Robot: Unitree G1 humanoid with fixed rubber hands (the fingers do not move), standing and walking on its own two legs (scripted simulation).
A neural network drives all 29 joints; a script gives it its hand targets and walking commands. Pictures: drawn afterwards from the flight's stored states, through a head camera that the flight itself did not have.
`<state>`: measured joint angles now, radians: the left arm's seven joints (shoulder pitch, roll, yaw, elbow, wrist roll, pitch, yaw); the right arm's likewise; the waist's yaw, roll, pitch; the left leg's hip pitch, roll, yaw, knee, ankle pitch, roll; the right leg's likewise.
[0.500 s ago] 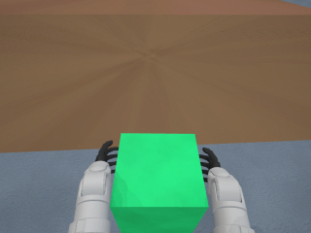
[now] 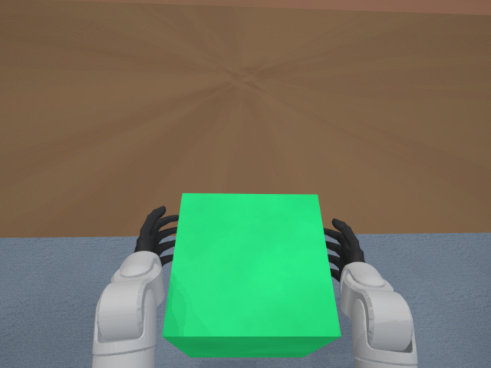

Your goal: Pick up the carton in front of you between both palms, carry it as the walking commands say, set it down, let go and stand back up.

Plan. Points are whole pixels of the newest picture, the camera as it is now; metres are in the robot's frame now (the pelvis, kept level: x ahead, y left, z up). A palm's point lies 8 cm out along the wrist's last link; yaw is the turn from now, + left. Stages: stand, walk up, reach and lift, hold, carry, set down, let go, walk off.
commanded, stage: carry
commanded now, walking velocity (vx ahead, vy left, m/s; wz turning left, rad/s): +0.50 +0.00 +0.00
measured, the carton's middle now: (248, 283) +0.29 +0.01 +0.02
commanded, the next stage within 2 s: none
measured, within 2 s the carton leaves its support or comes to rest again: neither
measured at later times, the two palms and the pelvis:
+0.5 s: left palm (163, 176) +0.51 +0.20 +0.06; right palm (304, 176) +0.53 -0.11 +0.06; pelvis +0.30 +0.03 -0.03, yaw +2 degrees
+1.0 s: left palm (189, 93) +0.86 +0.19 +0.09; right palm (291, 98) +0.87 -0.11 +0.08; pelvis +0.63 +0.03 -0.04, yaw +3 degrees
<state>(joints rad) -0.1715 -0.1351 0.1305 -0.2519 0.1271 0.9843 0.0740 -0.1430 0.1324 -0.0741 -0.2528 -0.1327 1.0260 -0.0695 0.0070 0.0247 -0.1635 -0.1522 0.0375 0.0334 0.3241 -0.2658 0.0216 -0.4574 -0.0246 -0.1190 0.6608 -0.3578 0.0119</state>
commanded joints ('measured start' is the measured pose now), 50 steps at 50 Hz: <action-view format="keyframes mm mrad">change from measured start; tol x32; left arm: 1 -302 -837 -686 -105 -292 88 -106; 50 -158 -450 -570 -457 -340 180 103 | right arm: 1 -372 814 602 -210 273 27 70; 50 -246 445 533 -511 329 131 -137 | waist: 1 -38 152 -145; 7 14 -320 -205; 24 -6 -135 -66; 27 -36 285 -187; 50 39 -50 -172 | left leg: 1 235 196 -159 -66 221 126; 9 -716 70 -7 843 -230 3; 24 -27 -44 270 171 87 10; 27 388 416 -581 -128 -122 216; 36 119 264 -39 -203 58 94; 46 216 214 138 -120 391 84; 50 -73 91 222 529 390 2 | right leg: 1 -108 26 -64 -116 59 5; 5 483 -21 -67 -293 179 -19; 7 770 -436 570 -425 -65 -208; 21 382 -234 8 -475 261 -102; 24 314 -168 -113 -184 455 -55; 29 -278 -90 99 640 -83 -27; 45 -140 -60 -100 -131 339 -35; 50 507 -106 44 -227 17 -94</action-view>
